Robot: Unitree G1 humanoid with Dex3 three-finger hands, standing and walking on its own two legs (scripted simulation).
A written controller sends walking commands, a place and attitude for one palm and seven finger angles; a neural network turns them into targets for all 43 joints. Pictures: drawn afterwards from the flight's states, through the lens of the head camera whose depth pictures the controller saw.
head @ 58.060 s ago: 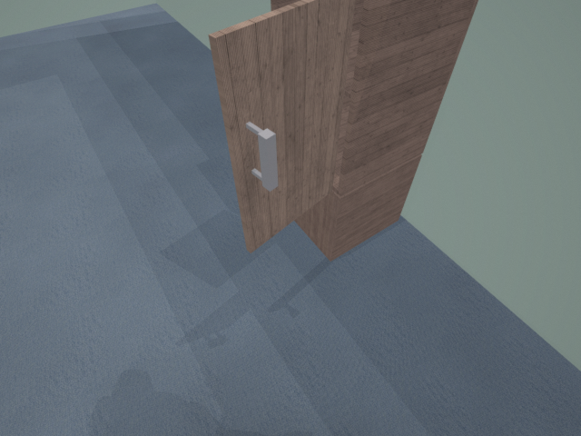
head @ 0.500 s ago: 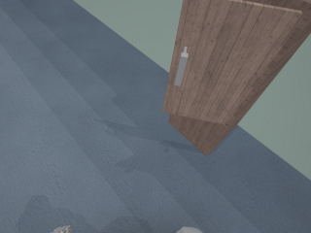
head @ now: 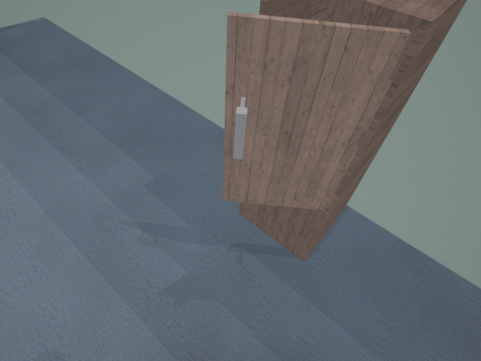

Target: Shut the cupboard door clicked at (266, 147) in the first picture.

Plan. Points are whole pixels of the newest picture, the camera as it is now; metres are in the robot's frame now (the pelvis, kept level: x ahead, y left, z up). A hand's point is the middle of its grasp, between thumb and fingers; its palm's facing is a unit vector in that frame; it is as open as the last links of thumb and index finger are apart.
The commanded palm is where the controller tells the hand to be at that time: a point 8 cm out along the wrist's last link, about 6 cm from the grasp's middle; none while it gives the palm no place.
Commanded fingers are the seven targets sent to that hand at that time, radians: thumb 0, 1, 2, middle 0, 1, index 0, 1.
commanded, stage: take the last steps up to it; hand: left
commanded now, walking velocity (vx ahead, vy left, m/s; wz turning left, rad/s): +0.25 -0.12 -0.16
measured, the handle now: (240, 128) +0.62 +0.04 +0.01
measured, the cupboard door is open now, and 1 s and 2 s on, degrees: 36 36 36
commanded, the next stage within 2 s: come to a stop and stand still in 0.30 s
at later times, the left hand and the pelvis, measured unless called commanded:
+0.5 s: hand (203, 296) +0.28 +0.09 -0.17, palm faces -0.14 -0.96 -0.24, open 7.4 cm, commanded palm none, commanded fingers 0.00 0.90 0.90 -0.20 -0.30 -0.20 -0.30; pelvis +0.16 -0.09 -0.01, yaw -5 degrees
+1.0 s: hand (172, 333) +0.20 +0.14 -0.16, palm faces +0.02 -0.97 -0.26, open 7.4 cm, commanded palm none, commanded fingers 0.00 0.90 0.90 -0.20 -0.30 -0.20 -0.30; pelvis +0.14 -0.06 +0.01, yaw -3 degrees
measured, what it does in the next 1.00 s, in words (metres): walks ahead: right foot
